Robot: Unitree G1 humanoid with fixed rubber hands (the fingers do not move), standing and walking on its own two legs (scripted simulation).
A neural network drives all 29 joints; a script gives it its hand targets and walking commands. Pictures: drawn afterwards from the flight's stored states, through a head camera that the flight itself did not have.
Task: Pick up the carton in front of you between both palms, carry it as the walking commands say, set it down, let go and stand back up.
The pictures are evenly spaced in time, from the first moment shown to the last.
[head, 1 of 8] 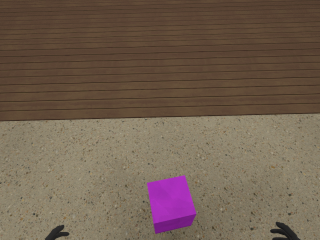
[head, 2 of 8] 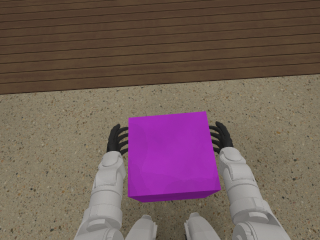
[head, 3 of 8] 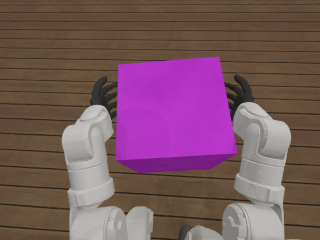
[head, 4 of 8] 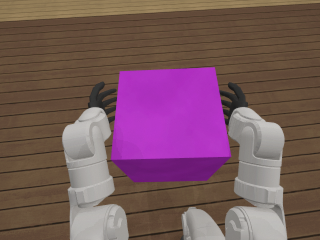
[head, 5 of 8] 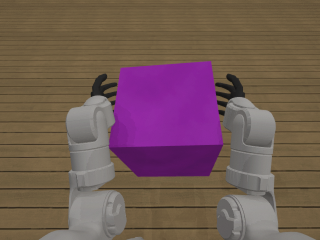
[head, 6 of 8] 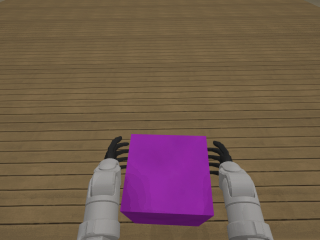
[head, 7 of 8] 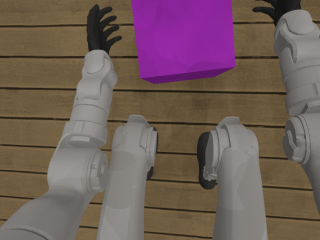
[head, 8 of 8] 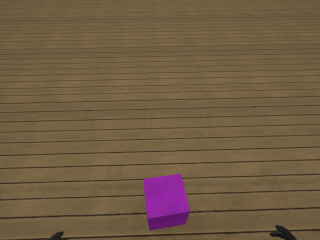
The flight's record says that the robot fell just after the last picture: no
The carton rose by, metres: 1.01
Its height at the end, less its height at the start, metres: +0.30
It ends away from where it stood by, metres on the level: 5.52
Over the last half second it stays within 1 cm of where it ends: yes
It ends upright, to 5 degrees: yes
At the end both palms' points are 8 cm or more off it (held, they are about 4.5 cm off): yes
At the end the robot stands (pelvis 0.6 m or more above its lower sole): yes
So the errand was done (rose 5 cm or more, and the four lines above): yes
